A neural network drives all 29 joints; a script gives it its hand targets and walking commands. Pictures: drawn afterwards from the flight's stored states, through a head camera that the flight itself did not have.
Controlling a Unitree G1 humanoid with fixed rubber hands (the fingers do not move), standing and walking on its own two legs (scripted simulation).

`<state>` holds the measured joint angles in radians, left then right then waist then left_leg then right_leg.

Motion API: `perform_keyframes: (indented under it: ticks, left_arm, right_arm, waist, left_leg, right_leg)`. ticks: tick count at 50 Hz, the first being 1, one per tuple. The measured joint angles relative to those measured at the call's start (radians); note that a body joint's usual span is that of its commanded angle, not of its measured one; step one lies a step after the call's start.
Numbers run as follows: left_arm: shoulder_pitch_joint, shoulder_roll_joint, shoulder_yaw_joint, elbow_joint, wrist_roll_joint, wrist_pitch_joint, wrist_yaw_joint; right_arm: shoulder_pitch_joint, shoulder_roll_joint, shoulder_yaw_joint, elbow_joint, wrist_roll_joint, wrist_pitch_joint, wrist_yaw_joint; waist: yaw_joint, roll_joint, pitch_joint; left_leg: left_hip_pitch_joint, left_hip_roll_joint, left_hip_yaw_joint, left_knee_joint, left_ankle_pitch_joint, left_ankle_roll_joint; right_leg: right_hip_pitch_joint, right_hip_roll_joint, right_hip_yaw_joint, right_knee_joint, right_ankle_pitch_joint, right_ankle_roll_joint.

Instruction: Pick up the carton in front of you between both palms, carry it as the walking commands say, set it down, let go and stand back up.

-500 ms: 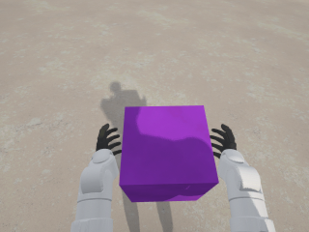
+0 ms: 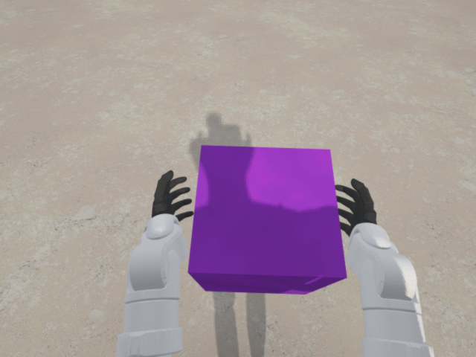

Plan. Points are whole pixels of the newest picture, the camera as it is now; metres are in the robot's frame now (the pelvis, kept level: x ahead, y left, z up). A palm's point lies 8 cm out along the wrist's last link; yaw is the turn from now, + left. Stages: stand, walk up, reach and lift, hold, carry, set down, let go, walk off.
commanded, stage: carry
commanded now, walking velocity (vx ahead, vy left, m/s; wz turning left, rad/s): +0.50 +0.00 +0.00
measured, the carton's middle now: (259, 229) +0.35 +0.00 +0.02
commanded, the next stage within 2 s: none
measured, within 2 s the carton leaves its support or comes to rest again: neither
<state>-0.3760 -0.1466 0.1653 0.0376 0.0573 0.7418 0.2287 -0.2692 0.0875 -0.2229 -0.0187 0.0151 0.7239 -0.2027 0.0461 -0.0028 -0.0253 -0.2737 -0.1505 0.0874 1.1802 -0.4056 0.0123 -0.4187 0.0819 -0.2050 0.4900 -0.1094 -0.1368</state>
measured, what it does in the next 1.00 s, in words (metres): walks ahead: left foot, then right foot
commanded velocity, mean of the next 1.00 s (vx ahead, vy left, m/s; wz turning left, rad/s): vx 0.43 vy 0.00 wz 0.00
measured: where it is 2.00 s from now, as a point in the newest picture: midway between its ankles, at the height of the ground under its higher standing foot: (218, 249)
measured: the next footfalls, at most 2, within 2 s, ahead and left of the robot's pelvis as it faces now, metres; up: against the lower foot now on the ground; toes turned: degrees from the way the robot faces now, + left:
left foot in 0.28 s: +0.36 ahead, +0.21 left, +0.00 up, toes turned +9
right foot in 0.84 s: +0.70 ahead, +0.03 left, +0.00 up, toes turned -11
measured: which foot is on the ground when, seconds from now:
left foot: up 0.00-0.26, down 0.28-0.86, up 0.88-1.00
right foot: down 0.00-0.30, up 0.32-0.82, down 0.84-1.00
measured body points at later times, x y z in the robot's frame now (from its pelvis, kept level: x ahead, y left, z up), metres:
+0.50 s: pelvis +0.31 +0.13 +0.03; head +0.32 +0.16 +0.48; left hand +0.59 +0.26 +0.09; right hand +0.55 -0.04 +0.10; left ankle +0.32 +0.21 -0.72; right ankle +0.29 +0.00 -0.63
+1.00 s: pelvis +0.59 +0.08 +0.02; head +0.56 +0.07 +0.47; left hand +0.82 +0.24 +0.08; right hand +0.82 -0.07 +0.08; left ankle +0.52 +0.22 -0.64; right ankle +0.67 +0.04 -0.72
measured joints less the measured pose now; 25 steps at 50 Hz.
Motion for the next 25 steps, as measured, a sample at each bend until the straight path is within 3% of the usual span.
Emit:
perform_keyframes:
  ticks: [2,3,5,7,9,13,15,17,20,25]
  left_arm:
    - [-0.001,0.011,-0.016,-0.018,-0.03,0.043,0.008]
    - [0.011,0.017,-0.019,-0.032,-0.055,0.068,0.007]
    - [0.035,0.023,-0.013,-0.054,-0.08,0.107,0.01]
    - [0.037,0.02,0.004,-0.065,-0.082,0.136,0.009]
    - [0.031,0.004,0.017,-0.072,-0.066,0.152,-0.002]
    - [0.063,-0.023,0.01,-0.14,-0.029,0.19,-0.021]
    - [0.101,-0.009,-0.011,-0.188,-0.021,0.216,-0.032]
    - [0.148,0.002,-0.003,-0.222,-0.026,0.241,-0.042]
    - [0.239,0.016,-0.036,-0.286,-0.051,0.268,-0.061]
    - [0.358,0.019,-0.102,-0.409,-0.054,0.281,-0.07]
  right_arm:
    - [-0.038,-0.008,-0.016,0.023,-0.023,0.025,-0.014]
    - [-0.047,0.001,-0.025,0.026,-0.037,0.044,-0.018]
    - [-0.058,0.028,-0.044,0.026,-0.059,0.083,-0.018]
    - [-0.06,0.054,-0.061,0.02,-0.074,0.106,-0.012]
    - [-0.048,0.057,-0.06,-0.001,-0.078,0.125,-0.004]
    - [0.02,0.051,-0.028,-0.083,-0.049,0.161,0.015]
    - [0.05,0.059,-0.004,-0.12,-0.042,0.185,0.024]
    - [0.087,0.051,0.051,-0.14,-0.019,0.214,0.032]
    - [0.175,0.041,0.109,-0.209,-0.005,0.253,0.05]
    - [0.295,0.043,0.144,-0.352,-0.003,0.28,0.053]
  waist:
    - [0.052,0.006,-0.011]
    - [0.068,0.001,-0.017]
    - [0.071,-0.009,-0.024]
    - [0.051,-0.019,-0.031]
    - [0.027,-0.023,-0.043]
    - [-0.014,-0.034,-0.072]
    - [-0.032,-0.032,-0.087]
    - [-0.053,-0.04,-0.09]
    - [-0.058,-0.02,-0.078]
    - [-0.064,-0.003,-0.064]
  left_leg:
    - [-0.175,0.017,-0.087,0.307,-0.117,0.003]
    - [-0.241,0.043,-0.117,0.341,-0.125,0.01]
    - [-0.328,0.127,-0.137,0.209,-0.077,0.006]
    - [-0.358,0.208,-0.123,-0.064,0.003,-0.012]
    - [-0.35,0.246,-0.102,-0.328,0.12,-0.03]
    - [-0.246,0.244,-0.006,-0.699,0.308,-0.047]
    - [-0.183,0.23,0.056,-0.755,0.362,-0.029]
    - [-0.181,0.215,0.086,-0.696,0.329,0.021]
    - [-0.109,0.221,0.104,-0.739,0.271,0.042]
    - [0.032,0.211,0.123,-0.877,0.26,0.045]
  right_leg:
    - [0.011,0.008,0.016,0.053,-0.093,0.0]
    - [0.031,0.004,0.027,0.057,-0.106,0.013]
    - [0.086,-0.015,0.046,0.038,-0.129,0.041]
    - [0.149,-0.039,0.054,-0.013,-0.144,0.069]
    - [0.206,-0.065,0.057,-0.061,-0.157,0.091]
    - [0.296,-0.131,0.081,-0.075,-0.232,0.153]
    - [0.286,-0.169,0.102,0.042,-0.31,0.166]
    - [0.183,-0.172,0.152,0.306,-0.33,0.158]
    - [0.03,-0.127,0.16,0.581,-0.3,0.131]
    - [-0.145,-0.136,0.106,0.554,-0.184,0.126]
